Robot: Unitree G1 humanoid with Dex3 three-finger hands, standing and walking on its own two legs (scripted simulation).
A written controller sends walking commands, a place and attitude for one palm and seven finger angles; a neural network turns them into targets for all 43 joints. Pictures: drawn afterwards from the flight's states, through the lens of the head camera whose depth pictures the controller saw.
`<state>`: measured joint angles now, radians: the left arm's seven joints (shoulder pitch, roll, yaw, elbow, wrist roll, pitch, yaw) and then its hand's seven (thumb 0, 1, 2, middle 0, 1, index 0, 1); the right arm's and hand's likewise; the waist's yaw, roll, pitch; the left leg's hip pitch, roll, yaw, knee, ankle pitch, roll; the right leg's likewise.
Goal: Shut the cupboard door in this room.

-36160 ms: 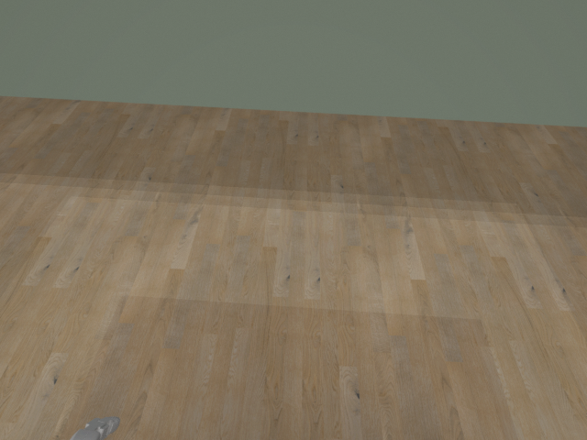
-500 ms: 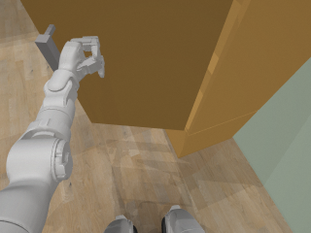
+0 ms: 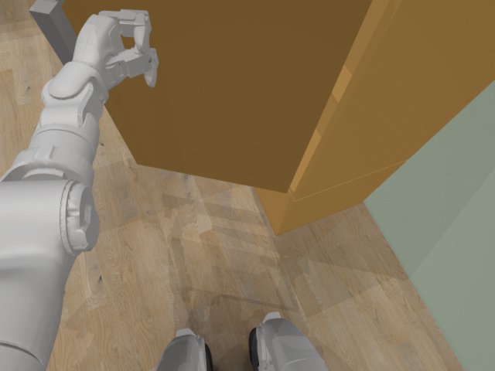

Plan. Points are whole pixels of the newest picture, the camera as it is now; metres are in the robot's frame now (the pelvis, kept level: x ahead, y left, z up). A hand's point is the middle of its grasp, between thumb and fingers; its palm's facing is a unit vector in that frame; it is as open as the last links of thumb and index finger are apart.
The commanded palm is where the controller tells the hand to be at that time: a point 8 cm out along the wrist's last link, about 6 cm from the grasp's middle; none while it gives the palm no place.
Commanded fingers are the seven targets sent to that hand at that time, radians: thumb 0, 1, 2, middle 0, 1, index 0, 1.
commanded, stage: push the door shut along its arc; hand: left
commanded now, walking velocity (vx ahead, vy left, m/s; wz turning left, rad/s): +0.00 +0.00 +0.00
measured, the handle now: (78, 45) +0.60 +0.17 +0.12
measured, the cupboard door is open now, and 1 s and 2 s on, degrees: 57 47 47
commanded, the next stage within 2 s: pull the fist back off the door in 0.18 s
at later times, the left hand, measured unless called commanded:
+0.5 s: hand (169, 37) +0.60 +0.04 +0.12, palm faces +0.07 -1.00 +0.05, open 3.1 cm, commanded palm +0.57 +0.08 +0.12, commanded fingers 0.00 0.90 0.90 -1.30 -1.50 -1.30 -1.50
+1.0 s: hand (158, 89) +0.51 +0.06 +0.11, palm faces +0.04 -1.00 -0.01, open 3.1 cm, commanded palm +0.48 +0.10 +0.12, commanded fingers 0.00 0.90 0.90 -1.30 -1.50 -1.30 -1.50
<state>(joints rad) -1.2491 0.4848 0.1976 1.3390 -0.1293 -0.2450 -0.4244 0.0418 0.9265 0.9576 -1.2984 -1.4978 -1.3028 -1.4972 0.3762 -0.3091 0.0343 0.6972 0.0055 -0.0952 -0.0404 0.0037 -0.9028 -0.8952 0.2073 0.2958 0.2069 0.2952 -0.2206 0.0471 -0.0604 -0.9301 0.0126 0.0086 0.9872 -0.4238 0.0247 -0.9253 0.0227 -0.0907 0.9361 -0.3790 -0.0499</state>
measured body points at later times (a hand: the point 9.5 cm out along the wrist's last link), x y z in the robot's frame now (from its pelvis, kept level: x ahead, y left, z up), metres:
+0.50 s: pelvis +0.01 +0.01 -0.02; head +0.16 +0.00 +0.41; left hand +0.59 +0.09 +0.12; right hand -0.04 -0.24 -0.13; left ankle +0.02 +0.10 -0.67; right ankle +0.03 -0.09 -0.67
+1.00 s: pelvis +0.03 -0.01 +0.02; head +0.11 -0.02 +0.47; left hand +0.50 +0.11 +0.11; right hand +0.04 -0.28 -0.10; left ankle +0.02 +0.10 -0.67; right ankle +0.03 -0.09 -0.67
